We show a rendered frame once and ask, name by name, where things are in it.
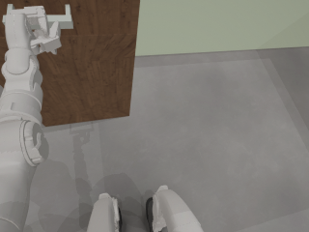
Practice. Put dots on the left robot upper arm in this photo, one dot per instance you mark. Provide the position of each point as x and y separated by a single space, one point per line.
22 148

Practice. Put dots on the robot right shin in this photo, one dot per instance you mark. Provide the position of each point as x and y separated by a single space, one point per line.
158 222

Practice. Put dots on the left robot hand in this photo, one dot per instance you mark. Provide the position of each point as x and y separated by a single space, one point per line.
19 34

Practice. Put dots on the robot left thigh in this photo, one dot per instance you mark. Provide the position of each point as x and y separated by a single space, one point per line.
104 216

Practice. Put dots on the robot left forearm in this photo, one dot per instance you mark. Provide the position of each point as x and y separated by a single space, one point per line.
22 95

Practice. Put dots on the drawer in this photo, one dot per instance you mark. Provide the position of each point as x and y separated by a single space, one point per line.
89 17

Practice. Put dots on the handle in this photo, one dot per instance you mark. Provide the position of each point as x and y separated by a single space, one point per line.
65 20

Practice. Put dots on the cabinet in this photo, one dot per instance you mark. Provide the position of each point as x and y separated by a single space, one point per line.
90 78

